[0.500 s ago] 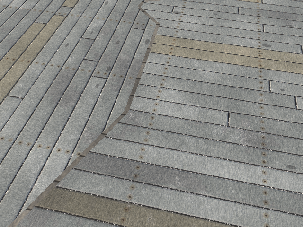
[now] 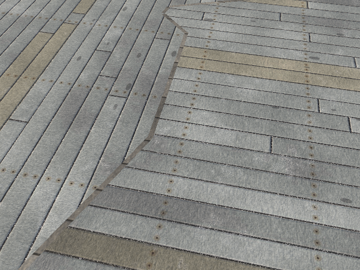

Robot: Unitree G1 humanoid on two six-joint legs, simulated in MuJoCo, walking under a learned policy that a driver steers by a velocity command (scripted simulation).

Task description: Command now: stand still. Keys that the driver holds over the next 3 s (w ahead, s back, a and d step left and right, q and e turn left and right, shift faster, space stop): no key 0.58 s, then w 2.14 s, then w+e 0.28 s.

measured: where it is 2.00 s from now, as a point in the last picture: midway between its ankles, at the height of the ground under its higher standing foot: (185, 242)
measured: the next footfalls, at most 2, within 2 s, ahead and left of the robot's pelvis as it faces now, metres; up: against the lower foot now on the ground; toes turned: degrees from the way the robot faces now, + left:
left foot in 1.22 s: +0.34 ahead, +0.13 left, +0.00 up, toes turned +2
right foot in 1.78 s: +0.64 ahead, -0.13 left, +0.00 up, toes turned -4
